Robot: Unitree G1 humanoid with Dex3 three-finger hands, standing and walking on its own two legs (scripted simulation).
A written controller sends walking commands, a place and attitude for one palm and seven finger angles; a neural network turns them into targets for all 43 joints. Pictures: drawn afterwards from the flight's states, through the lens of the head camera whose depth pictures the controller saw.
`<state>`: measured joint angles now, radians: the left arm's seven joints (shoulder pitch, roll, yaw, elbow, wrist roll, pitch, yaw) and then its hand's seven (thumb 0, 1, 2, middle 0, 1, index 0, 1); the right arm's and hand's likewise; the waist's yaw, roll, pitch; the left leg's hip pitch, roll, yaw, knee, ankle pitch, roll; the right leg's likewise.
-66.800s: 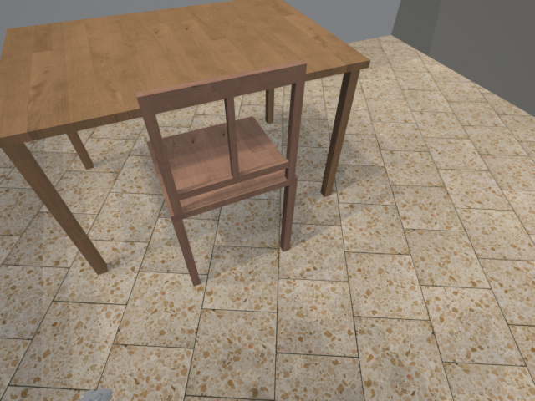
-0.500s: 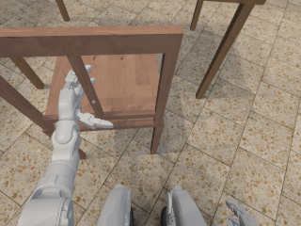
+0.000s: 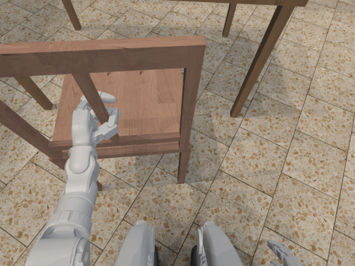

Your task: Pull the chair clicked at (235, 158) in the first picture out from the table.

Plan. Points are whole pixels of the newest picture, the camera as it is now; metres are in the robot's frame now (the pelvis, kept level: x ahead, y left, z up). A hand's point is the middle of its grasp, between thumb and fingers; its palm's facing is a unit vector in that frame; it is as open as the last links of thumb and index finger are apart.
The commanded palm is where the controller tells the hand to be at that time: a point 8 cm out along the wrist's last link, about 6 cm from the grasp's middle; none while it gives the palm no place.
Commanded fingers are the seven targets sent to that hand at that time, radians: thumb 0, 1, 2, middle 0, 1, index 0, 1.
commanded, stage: hook a spindle and tug to test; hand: left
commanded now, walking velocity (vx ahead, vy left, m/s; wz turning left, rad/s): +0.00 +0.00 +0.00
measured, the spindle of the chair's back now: (101, 112) +0.45 +0.17 +0.03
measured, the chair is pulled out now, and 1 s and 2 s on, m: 0.23 0.28 0.37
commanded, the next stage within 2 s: step backward, pulling the chair out in 0.62 s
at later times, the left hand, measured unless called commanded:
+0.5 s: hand (112, 133) +0.40 +0.15 +0.02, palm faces +0.08 -1.00 -0.03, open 5.2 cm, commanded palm +0.36 +0.19 +0.02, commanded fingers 0.00 0.90 0.90 -0.50 -1.45 -0.50 -1.45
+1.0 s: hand (111, 140) +0.37 +0.14 +0.04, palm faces +0.06 -0.99 -0.13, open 5.2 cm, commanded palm +0.35 +0.19 +0.04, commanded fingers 0.00 0.90 0.90 -0.50 -1.45 -0.50 -1.45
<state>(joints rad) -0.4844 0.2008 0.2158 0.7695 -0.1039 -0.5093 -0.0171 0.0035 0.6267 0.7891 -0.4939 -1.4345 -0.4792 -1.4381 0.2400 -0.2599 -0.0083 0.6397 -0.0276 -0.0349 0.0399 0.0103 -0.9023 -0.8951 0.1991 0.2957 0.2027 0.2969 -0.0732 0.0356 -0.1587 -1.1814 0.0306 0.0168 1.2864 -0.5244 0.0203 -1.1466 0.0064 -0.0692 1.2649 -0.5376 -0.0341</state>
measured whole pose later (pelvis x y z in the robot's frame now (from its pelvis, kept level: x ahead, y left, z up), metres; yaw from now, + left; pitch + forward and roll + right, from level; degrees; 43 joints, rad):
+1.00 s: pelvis +0.03 +0.00 +0.09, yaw +0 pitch +11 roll -1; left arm -0.27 0.16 0.06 0.74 -0.07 -0.17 0.09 0.05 0.73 0.79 -0.33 -1.13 -0.47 -1.45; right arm 0.24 -0.24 0.02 0.57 0.05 0.16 -0.08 0.01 -0.90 -0.89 0.20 0.30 0.20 0.30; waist -0.06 0.02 -0.04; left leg -0.61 0.02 0.05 0.76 -0.35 0.02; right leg -0.58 0.01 -0.03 0.74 -0.36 -0.01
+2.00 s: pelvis -0.04 -0.01 +0.11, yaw +0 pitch +2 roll +0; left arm -0.33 0.15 0.01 0.92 -0.05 -0.25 0.09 0.05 0.68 0.81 -0.34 -1.15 -0.50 -1.45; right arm 0.22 -0.23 -0.02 0.69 0.02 0.04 -0.09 0.01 -0.90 -0.90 0.20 0.30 0.20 0.30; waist -0.05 0.02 0.15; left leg -0.41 0.02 0.04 0.51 -0.13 0.01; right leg -0.40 0.02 -0.04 0.52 -0.15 -0.03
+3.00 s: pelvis -0.10 +0.00 +0.11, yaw +4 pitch +3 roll +1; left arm -0.35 0.15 -0.04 0.75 -0.03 -0.15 0.08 0.05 0.70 0.79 -0.28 -1.23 -0.50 -1.45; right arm 0.17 -0.23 -0.02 0.64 0.02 0.10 -0.09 0.01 -0.90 -0.90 0.20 0.30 0.20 0.30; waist -0.05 -0.01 0.20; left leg -0.25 0.00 -0.02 0.55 -0.35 -0.02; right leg -0.47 -0.05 -0.05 0.48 -0.06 -0.01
